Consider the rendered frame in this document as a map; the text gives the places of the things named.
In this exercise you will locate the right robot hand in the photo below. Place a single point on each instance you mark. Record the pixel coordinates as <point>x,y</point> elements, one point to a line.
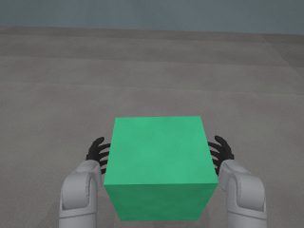
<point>225,152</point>

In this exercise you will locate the left robot hand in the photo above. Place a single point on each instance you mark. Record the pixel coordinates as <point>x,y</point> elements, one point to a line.
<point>95,149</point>

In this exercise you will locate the carton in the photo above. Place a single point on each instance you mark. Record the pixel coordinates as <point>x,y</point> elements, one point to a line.
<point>159,168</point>

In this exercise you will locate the left robot forearm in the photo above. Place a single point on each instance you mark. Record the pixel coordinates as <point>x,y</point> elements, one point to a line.
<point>79,196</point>

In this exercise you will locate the right robot forearm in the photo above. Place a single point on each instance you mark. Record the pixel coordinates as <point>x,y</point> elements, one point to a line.
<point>245,196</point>

